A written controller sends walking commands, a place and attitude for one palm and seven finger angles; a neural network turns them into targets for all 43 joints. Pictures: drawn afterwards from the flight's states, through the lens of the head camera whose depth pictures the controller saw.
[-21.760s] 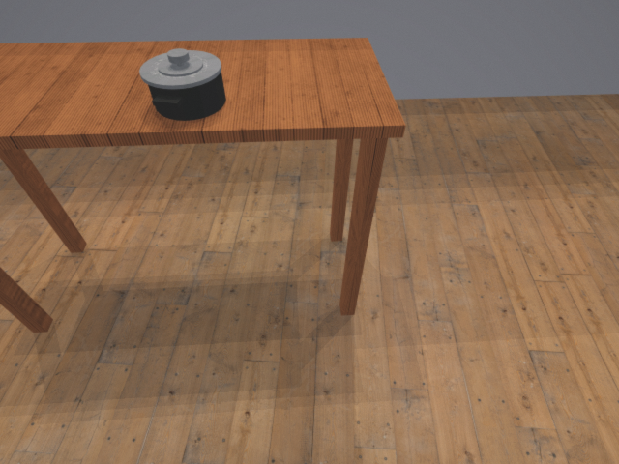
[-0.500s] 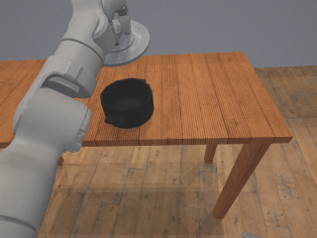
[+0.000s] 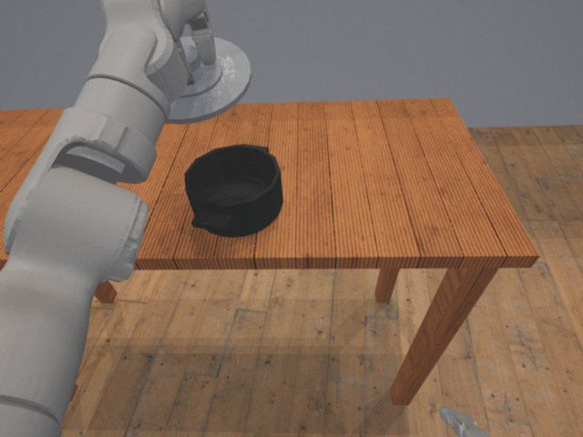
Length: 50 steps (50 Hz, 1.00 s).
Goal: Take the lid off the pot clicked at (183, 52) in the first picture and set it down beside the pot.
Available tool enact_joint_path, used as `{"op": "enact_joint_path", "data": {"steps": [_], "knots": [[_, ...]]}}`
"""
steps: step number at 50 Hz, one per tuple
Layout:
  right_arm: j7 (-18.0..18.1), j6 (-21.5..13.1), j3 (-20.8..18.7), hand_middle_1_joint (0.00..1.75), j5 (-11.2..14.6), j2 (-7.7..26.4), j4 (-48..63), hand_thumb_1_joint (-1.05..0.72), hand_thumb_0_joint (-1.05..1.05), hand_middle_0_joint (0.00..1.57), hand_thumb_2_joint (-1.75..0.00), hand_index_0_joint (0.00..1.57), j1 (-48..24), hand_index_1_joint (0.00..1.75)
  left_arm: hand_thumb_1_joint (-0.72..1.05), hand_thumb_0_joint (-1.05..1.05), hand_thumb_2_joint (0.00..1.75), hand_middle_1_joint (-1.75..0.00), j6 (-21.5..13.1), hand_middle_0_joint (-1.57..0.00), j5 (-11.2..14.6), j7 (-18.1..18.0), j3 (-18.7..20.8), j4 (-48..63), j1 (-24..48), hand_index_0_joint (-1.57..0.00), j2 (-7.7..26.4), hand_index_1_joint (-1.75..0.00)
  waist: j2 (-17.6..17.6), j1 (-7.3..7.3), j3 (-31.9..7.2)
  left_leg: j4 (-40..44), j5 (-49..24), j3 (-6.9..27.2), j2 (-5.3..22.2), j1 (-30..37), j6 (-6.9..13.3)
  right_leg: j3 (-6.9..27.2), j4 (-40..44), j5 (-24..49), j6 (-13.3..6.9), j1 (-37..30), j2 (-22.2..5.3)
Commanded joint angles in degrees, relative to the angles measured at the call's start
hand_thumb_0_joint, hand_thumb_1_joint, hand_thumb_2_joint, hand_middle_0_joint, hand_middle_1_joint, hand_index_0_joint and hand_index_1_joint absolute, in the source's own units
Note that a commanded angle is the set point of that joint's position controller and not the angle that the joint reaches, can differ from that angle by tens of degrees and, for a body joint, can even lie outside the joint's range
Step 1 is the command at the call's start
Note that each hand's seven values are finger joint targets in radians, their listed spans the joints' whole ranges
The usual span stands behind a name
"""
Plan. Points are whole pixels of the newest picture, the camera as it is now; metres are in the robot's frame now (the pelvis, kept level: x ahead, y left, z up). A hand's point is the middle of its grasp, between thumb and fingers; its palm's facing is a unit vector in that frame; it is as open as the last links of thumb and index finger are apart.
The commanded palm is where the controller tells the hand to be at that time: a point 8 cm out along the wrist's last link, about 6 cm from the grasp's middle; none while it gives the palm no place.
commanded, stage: move the lid sideways beside the pot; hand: left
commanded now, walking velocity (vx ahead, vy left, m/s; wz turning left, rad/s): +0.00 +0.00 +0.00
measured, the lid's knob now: (183, 59) +0.50 +0.13 +0.30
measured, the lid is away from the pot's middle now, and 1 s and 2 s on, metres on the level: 0.04 0.16 0.25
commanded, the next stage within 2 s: lower the lid onto the table in 1.82 s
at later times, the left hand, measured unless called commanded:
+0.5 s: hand (129, 69) +0.45 +0.18 +0.31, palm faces -0.12 -0.06 -0.99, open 6.7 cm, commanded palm +0.44 +0.18 +0.37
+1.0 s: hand (80, 75) +0.46 +0.24 +0.30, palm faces -0.14 -0.06 -0.99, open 6.7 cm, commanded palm +0.44 +0.24 +0.37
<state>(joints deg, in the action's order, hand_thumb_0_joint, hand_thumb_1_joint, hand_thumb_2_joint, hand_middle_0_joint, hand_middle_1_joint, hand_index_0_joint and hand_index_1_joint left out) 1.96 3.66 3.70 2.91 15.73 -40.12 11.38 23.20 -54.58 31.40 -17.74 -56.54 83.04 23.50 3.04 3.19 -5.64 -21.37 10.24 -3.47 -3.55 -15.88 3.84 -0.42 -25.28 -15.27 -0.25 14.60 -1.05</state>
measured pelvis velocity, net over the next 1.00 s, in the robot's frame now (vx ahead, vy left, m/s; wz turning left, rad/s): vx -0.01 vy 0.01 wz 0.02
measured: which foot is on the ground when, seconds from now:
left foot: down 0.00-1.00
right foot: down 0.00-1.00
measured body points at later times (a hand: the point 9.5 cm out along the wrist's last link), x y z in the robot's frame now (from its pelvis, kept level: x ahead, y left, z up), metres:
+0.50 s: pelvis -0.01 +0.00 +0.00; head -0.01 -0.02 +0.45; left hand +0.45 +0.18 +0.37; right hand +0.12 -0.24 -0.12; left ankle +0.00 +0.08 -0.74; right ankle -0.03 -0.12 -0.74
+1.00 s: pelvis -0.01 +0.01 +0.00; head +0.02 +0.00 +0.45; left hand +0.46 +0.24 +0.36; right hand +0.09 -0.25 -0.12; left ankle +0.00 +0.08 -0.74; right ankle -0.03 -0.12 -0.74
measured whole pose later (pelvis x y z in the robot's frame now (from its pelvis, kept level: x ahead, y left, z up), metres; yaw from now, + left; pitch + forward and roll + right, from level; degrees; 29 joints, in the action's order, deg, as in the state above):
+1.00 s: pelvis -0.01 +0.01 +0.00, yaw +1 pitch +6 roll +0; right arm 2.7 5.5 2.9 4.5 16.9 -39.6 13.9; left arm 16.7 -56.4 33.2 -14.6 -54.1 78.9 37.5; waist 2.5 4.2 -4.0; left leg -23.4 10.4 -2.3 -3.7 -18.8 4.5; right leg -1.6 -24.3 -14.3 0.3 15.7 -1.2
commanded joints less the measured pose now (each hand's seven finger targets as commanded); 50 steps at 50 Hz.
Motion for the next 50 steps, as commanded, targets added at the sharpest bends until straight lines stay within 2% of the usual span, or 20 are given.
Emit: {"op": "enact_joint_path", "data": {"steps": [1,2,3,5,7,11,12,14,17,21,25,27,28,32,34,37,41,44,47,50], "knots": [[0.3,-1.4,-2.4,0.30,0.2,6.5,8.6,-0.90,0.00,0.20,-0.90,0.20,-5.5,0.30,0.76,0.00,0.87,-1.05,0.0,-0.89,-1.9,-2.6,1.7,14.1,34.1,-0.93,12.5,-1.04,-6.1,-0.11,-20.9,-1.9,-22.6,3.9,0.5,14.2,0.4,0.7,1.8,21.3,-2.1,-3.2,1.9],[0.4,-1.2,-2.8,0.30,0.1,6.9,8.7,-0.90,0.00,0.20,-0.90,0.20,-5.1,0.30,0.76,0.00,0.87,-1.05,-0.4,-0.89,-0.4,-2.6,1.4,16.7,33.4,-0.93,11.9,-1.04,-5.6,0.19,-21.8,-2.5,-24.1,4.2,0.6,15.4,0.4,0.5,1.9,22.2,-2.2,-3.6,1.8],[0.4,-1.4,-2.7,0.30,0.1,6.5,9.0,-0.90,0.00,0.20,-0.90,0.20,-5.5,0.30,0.76,0.00,0.87,-1.05,-0.6,-0.89,-1.4,-2.5,3.5,18.6,35.0,-0.93,15.1,-1.04,-6.6,-0.18,-24.1,-2.5,-23.2,3.9,0.5,15.6,0.6,1.1,1.7,22.2,-2.0,-4.8,1.9],[0.7,-1.5,-2.5,0.30,0.2,6.5,8.8,-0.90,0.00,0.20,-0.90,0.20,-5.6,0.30,0.76,0.00,0.87,-1.05,-0.9,-0.89,-1.5,-2.4,4.1,18.6,36.1,-0.93,16.8,-1.04,-6.6,0.03,-24.1,-2.4,-21.9,4.0,0.2,15.2,0.7,1.1,1.6,22.1,-2.1,-5.0,1.9],[0.7,-1.6,-2.8,0.30,0.5,6.7,8.7,-0.90,0.00,0.20,-0.90,0.20,-5.2,0.30,0.76,0.00,0.87,-1.05,-1.4,-0.89,0.3,-2.3,1.5,19.7,35.6,-0.93,13.9,-1.04,-3.9,0.75,-22.7,-2.6,-21.4,4.5,0.4,16.4,0.4,0.5,2.1,20.1,-2.4,-2.7,1.9],[1.1,-1.9,-2.4,0.30,0.5,6.7,8.0,-0.90,0.00,0.20,-0.90,0.20,-5.2,0.30,0.76,0.00,0.87,-1.05,-1.9,-0.89,-1.4,-2.4,4.0,17.4,36.9,-0.93,17.8,-1.04,-4.0,0.45,-21.4,-1.5,-16.9,4.7,0.1,15.1,0.1,0.3,2.2,16.8,-2.7,-1.9,2.3],[1.0,-1.9,-2.6,0.30,0.5,7.3,8.1,-0.90,0.00,0.20,-0.90,0.20,-4.7,0.30,0.76,0.00,0.87,-1.05,-2.4,-0.89,-0.2,-2.5,3.7,18.4,35.2,-0.93,17.7,-1.04,-2.8,0.45,-22.0,-1.9,-18.1,5.0,0.3,15.3,-0.1,0.2,2.2,17.3,-2.9,-2.3,2.1],[0.9,-2.1,-2.5,0.30,0.5,6.5,8.5,-0.90,0.00,0.20,-0.90,0.20,-5.4,0.30,0.76,0.00,0.87,-1.05,-2.7,-0.89,-1.4,-2.4,2.9,19.3,36.7,-0.93,16.7,-1.04,-1.9,0.39,-23.2,-2.2,-19.3,5.0,0.3,16.3,-0.1,0.3,1.8,17.2,-2.8,-1.7,2.3],[0.6,-1.6,-2.8,0.30,0.6,7.1,8.3,-0.90,0.00,0.20,-0.90,0.20,-4.8,0.30,0.76,0.00,0.87,-1.05,-2.5,-0.89,-0.6,-2.2,2.1,18.4,32.8,-0.93,15.4,-1.04,-2.0,0.43,-21.4,-2.4,-21.6,5.4,0.8,16.5,-0.5,-0.2,2.2,17.0,-2.9,-0.7,2.3],[0.9,-0.6,-2.2,0.30,0.9,7.3,8.0,-0.90,0.00,0.20,-0.90,0.20,-4.8,0.30,0.76,0.00,0.87,-1.05,-2.1,-0.89,-2.3,-2.0,4.2,11.9,31.9,-0.93,19.0,-1.04,-5.9,0.42,-16.8,-0.6,-13.0,4.7,0.3,11.4,-0.3,-0.5,2.6,13.9,-2.8,-0.9,2.3],[1.3,-0.4,-2.2,0.30,0.8,7.3,8.4,-0.90,0.00,0.20,-0.90,0.20,-4.9,0.30,0.76,0.00,0.87,-1.05,-3.4,-0.89,-2.8,-2.4,5.6,12.8,33.8,-0.93,22.1,-1.04,-5.7,0.26,-19.5,-0.5,-11.3,4.8,0.4,11.7,-0.2,-0.1,2.6,12.7,-2.7,-2.0,2.2],[1.5,-1.0,-2.6,0.30,0.8,7.2,8.6,-0.90,0.00,0.20,-0.90,0.20,-4.4,0.30,0.76,0.00,0.87,-1.05,-4.6,-0.89,-1.5,-2.5,3.7,15.3,34.9,-0.93,19.8,-1.04,-4.3,0.77,-20.5,-1.1,-12.3,5.1,0.5,13.4,-0.1,-0.1,2.6,13.0,-2.8,-1.3,2.2],[1.5,-1.1,-2.5,0.30,0.8,7.3,8.4,-0.90,0.00,0.20,-0.90,0.20,-4.0,0.30,0.76,0.00,0.87,-1.05,-4.9,-0.89,-2.5,-2.7,5.6,15.2,36.2,-0.93,22.5,-1.04,-4.5,0.60,-21.6,-1.0,-12.7,5.1,0.5,13.3,0.0,0.0,2.6,13.1,-2.7,-2.0,2.3],[1.8,-1.3,-2.8,0.30,0.9,7.9,7.9,-0.90,0.00,0.20,-0.90,0.20,-2.7,0.30,0.76,0.00,0.87,-1.05,-5.8,-0.89,-1.8,-2.5,4.8,13.9,35.2,-0.93,22.6,-1.04,-1.9,1.18,-20.2,-1.2,-12.8,5.2,0.5,13.6,-0.3,-0.2,3.0,12.6,-2.9,-0.6,2.4],[1.9,-1.3,-2.7,0.30,0.6,7.8,7.7,-0.90,0.00,0.20,-0.90,0.20,-2.2,0.30,0.76,0.00,0.87,-1.05,-6.2,-0.89,-3.5,-2.8,8.5,11.6,35.4,-0.93,27.3,-1.04,-2.8,0.56,-21.6,-1.5,-13.3,5.1,0.3,12.4,0.0,0.1,2.6,13.8,-2.9,-2.4,2.5],[1.8,-1.1,-3.1,0.30,1.0,8.0,7.9,-0.90,0.00,0.20,-0.90,0.20,-1.6,0.30,0.76,0.00,0.87,-1.05,-6.6,-0.89,-2.5,-2.3,5.4,12.7,33.0,-0.93,24.0,-1.04,-1.6,1.01,-20.8,-2.1,-17.3,5.1,0.7,13.5,-0.2,-0.1,2.8,15.7,-2.9,-1.6,2.3],[1.5,-0.5,-3.2,0.30,1.2,8.2,7.7,-0.90,0.00,0.20,-0.90,0.20,-1.2,0.30,0.76,0.00,0.87,-1.05,-6.3,-0.89,-3.4,-1.9,6.2,11.7,32.9,-0.93,25.1,-1.04,-2.1,1.24,-20.0,-2.1,-18.0,5.3,0.9,13.8,0.0,-0.5,3.1,14.8,-2.6,-0.2,2.8],[1.2,-0.8,-3.4,0.30,1.2,8.2,8.5,-0.90,0.00,0.20,-0.90,0.20,-1.7,0.30,0.76,0.00,0.87,-1.05,-7.0,-0.89,-3.3,-2.0,6.1,17.4,34.8,-0.93,25.4,-1.04,1.5,1.16,-24.3,-3.4,-24.3,6.0,1.2,17.8,-0.2,-0.3,2.5,16.2,-2.7,0.3,2.8],[1.4,-0.6,-3.7,0.30,1.3,8.9,7.7,-0.90,0.00,0.20,-0.90,0.20,-0.1,0.30,0.76,0.00,0.87,-1.05,-6.8,-0.89,-2.3,-1.7,5.8,14.3,30.2,-0.93,25.2,-1.04,1.3,1.74,-20.6,-3.7,-25.0,6.3,1.4,17.3,-0.5,-0.8,3.3,15.7,-2.9,2.2,2.9],[1.5,-0.1,-3.4,0.30,1.2,8.9,7.8,-0.90,0.00,0.20,-0.90,0.20,-0.5,0.30,0.76,0.00,0.87,-1.05,-7.1,-0.89,-3.9,-1.9,10.9,14.1,32.8,-0.93,32.2,-1.04,-1.4,0.81,-22.3,-2.9,-20.9,5.7,0.9,15.2,0.0,-0.6,2.9,15.3,-2.7,-0.5,3.0]]}}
